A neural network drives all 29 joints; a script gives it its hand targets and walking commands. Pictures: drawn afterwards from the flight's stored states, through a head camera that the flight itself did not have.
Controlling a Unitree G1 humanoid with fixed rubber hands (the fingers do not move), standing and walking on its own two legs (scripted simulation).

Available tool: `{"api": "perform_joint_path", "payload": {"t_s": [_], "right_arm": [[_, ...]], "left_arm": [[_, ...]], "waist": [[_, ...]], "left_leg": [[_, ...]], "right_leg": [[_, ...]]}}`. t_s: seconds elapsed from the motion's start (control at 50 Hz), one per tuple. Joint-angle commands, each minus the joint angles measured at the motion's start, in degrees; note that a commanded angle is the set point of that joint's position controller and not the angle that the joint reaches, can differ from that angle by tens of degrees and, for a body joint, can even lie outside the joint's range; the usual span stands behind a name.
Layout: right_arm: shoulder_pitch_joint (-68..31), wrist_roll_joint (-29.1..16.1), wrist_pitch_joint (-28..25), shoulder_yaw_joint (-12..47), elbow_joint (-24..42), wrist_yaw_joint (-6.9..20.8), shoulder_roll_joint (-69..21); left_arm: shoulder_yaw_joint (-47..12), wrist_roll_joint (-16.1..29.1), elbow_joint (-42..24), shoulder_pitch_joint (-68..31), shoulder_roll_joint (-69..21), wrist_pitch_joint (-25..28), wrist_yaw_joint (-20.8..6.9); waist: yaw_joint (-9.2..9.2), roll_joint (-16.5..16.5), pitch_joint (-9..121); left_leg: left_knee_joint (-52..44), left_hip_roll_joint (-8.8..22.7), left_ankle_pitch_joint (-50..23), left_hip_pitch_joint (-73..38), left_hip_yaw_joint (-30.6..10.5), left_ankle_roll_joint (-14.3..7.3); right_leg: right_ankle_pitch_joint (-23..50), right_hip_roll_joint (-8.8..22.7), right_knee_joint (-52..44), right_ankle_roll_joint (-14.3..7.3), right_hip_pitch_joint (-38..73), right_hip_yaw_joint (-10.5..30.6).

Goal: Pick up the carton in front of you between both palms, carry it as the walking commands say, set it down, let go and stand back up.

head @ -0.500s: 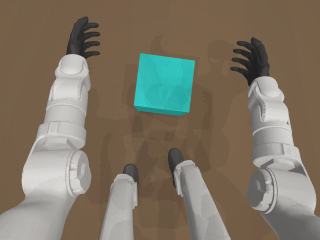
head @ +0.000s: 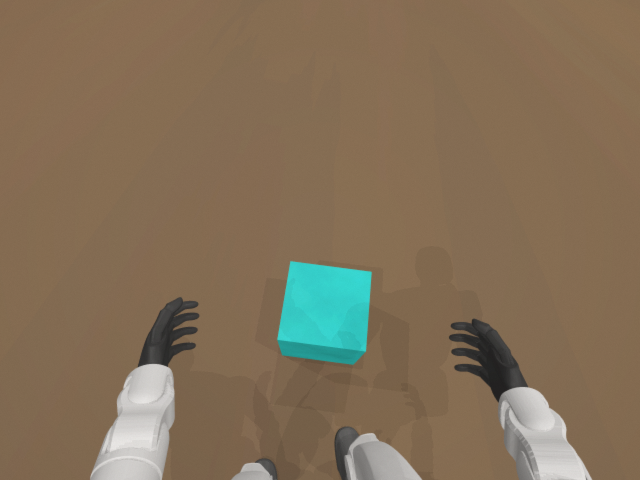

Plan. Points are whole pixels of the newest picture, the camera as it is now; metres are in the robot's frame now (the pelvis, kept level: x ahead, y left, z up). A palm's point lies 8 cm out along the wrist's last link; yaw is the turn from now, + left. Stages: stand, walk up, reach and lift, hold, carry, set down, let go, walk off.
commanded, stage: let go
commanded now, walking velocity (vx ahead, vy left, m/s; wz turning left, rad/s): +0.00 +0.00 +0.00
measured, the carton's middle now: (323, 316) +0.45 -0.07 -0.63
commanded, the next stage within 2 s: stand in 0.76 s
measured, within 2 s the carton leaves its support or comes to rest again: neither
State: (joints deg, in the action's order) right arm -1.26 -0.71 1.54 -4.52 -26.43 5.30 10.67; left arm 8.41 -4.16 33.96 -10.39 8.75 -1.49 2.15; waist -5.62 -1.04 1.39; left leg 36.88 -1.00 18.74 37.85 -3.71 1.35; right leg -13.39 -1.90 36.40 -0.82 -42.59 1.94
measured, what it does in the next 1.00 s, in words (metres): stands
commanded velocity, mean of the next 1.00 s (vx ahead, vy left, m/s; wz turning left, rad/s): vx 0.00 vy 0.00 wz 0.00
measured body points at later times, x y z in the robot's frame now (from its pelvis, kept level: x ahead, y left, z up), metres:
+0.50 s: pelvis +0.03 +0.03 +0.02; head +0.04 +0.03 +0.47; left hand +0.20 +0.27 -0.05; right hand +0.20 -0.20 -0.05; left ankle -0.02 +0.14 -0.72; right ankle +0.03 -0.10 -0.72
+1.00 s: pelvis +0.05 +0.00 +0.01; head +0.05 -0.01 +0.46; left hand +0.16 +0.27 -0.09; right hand +0.14 -0.28 -0.09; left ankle -0.02 +0.14 -0.72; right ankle +0.03 -0.11 -0.72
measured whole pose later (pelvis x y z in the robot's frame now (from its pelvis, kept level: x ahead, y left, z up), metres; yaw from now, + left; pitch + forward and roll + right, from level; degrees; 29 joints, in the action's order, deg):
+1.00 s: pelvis +0.05 +0.00 +0.01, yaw -5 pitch +4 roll -1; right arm 17.8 2.4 -1.4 -1.7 -34.6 -2.3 18.4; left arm 2.3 -1.7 39.7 20.5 15.0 3.1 -0.3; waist -0.6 3.4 3.7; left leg 34.2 3.1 25.1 13.1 2.0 1.3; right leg -18.4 -5.1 34.8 -1.1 -20.2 5.4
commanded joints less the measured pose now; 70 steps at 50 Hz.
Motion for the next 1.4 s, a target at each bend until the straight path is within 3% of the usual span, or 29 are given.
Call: {"api": "perform_joint_path", "payload": {"t_s": [0.0, 0.22, 0.52, 0.54, 0.56, 0.64, 0.74, 0.76, 0.78, 0.8, 0.84, 0.88, 1.0, 1.12, 1.22, 1.38], "right_arm": [[5.17, -0.88, -1.87, 0.40, 7.58, -0.73, 5.30], [12.25, -0.56, -0.13, 0.85, 7.07, -0.94, 7.19], [12.24, 1.57, 5.39, -0.31, 7.53, -1.15, 7.59], [10.21, 2.63, 8.23, -0.52, 9.71, -2.55, 9.46], [11.68, 2.16, 8.89, 0.38, 9.29, -3.10, 9.26], [12.03, 1.71, 9.88, 1.30, 9.68, -4.04, 8.23], [11.92, 1.25, 10.87, 2.02, 10.54, -4.59, 7.59], [14.42, 3.53, 3.51, -0.12, 1.83, -6.15, 13.67], [17.57, 4.38, 0.67, 0.41, 2.16, -6.83, 12.39], [17.25, 4.69, -0.95, 0.67, 0.62, -7.11, 12.10], [16.54, 4.06, -2.98, 1.15, -0.80, -7.50, 12.54], [16.41, 3.64, -4.09, 1.31, -1.63, -7.56, 12.87], [19.56, 2.42, -4.22, 1.85, -5.18, -8.17, 13.02], [21.73, 2.08, -2.63, 2.60, -6.82, -8.75, 13.21], [22.82, 1.85, -1.75, 2.61, -7.60, -9.19, 13.27], [24.12, 1.83, -0.45, 2.49, -8.50, -9.29, 12.77]], "left_arm": [[0.00, 0.77, -6.43, 3.52, 5.44, 2.27, -0.70], [-4.09, 2.96, -11.13, 16.97, 5.91, 0.74, -3.37], [-5.43, 4.49, -15.22, 20.03, 7.41, -4.68, -5.67], [-4.77, 4.66, -10.89, 22.84, 7.61, -3.12, -4.62], [-5.24, 4.77, -11.77, 22.44, 7.80, -2.80, -4.12], [-5.46, 4.63, -12.78, 20.98, 8.27, -2.82, -3.63], [-5.49, 4.48, -12.21, 21.23, 8.47, -3.58, -3.73], [-3.85, 1.22, -2.66, 31.51, 13.47, -0.23, -1.51], [-3.00, 0.91, -3.32, 28.77, 16.53, 1.21, -0.73], [-3.16, 1.48, -3.61, 26.25, 15.65, 2.39, -0.95], [-4.24, 2.34, -2.15, 25.72, 12.25, 4.29, -1.77], [-4.72, 2.53, -0.87, 25.92, 10.90, 5.55, -2.60], [-5.04, 2.69, 2.70, 30.67, 12.57, 5.97, -1.92], [-5.58, 3.01, 3.47, 32.73, 12.92, 4.44, -1.05], [-5.77, 3.24, 3.54, 32.79, 12.82, 3.57, -0.64], [-5.80, 3.10, 3.85, 32.01, 12.84, 2.38, -0.03]], "waist": [[1.22, -1.10, 22.48], [4.91, 5.54, 4.95], [5.03, 2.11, -3.37], [5.48, 0.82, 0.00], [5.47, 2.48, -0.71], [5.22, 3.97, -1.22], [5.68, 2.64, -2.60], [7.18, 7.13, -4.58], [4.65, 4.94, -7.84], [4.52, 4.11, -9.03], [4.12, 0.85, -4.30], [4.08, 0.42, 1.57], [3.93, -1.47, 6.80], [4.19, 1.62, 4.36], [4.53, 2.23, 3.60], [4.52, 0.43, 2.80]], "left_leg": [[-7.28, -2.89, -9.39, -5.24, 3.15, -0.79], [-16.08, -0.19, -16.76, -22.99, 1.38, 0.58], [-17.62, 0.63, -15.77, -24.58, 1.11, 0.13], [-15.04, 0.51, -21.98, -28.98, 0.99, 0.09], [-14.26, 0.30, -23.95, -29.18, 1.18, 0.68], [-13.58, -0.05, -23.50, -28.85, 1.21, 0.80], [-13.89, -0.91, -18.59, -27.45, 1.93, 0.09], [-12.02, 3.88, 14.41, -28.33, 4.57, 1.38], [-13.26, 4.38, 19.15, -25.58, 0.85, 0.24], [-13.00, 5.17, 18.93, -24.35, 0.32, -0.85], [-11.43, 6.79, 13.54, -26.52, -0.59, -1.98], [-11.08, 8.11, 10.72, -27.01, -1.34, -2.38], [-2.69, 6.07, -5.30, -27.97, 4.01, -0.11], [-0.96, 7.01, -13.10, -27.42, 5.51, -0.66], [-0.28, 7.21, -17.68, -28.06, 6.93, -1.08], [-0.81, 6.01, -11.80, -28.84, 8.14, -1.46]], "right_leg": [[26.48, 0.96, -3.40, 3.03, 36.51, 1.06], [15.35, -1.57, -11.42, 1.95, 38.21, -2.28], [12.68, -1.90, -12.21, 1.89, 44.01, -2.49], [11.28, -3.61, -10.61, 2.45, 42.45, -3.19], [10.89, -3.25, -10.68, 2.16, 41.12, -3.05], [12.00, -2.79, -10.25, 1.87, 39.64, -2.46], [13.12, -2.02, -10.66, 1.93, 40.54, -1.99], [-4.09, 5.15, -13.73, 4.11, 22.66, 5.99], [-12.87, 4.20, -15.50, 3.86, 18.18, 6.77], [-13.00, 3.30, -15.25, 3.81, 14.96, 5.83], [-6.50, 2.36, -13.16, 3.04, 15.08, 6.09], [0.87, 1.66, -10.31, 2.01, 17.90, 6.15], [23.74, 2.46, -3.12, -0.47, 22.49, 9.52], [22.17, 0.94, 0.44, -1.52, 20.10, 9.09], [23.04, 0.57, 1.87, -2.25, 19.75, 9.35], [23.30, 0.49, 0.69, -3.13, 19.79, 11.64]]}}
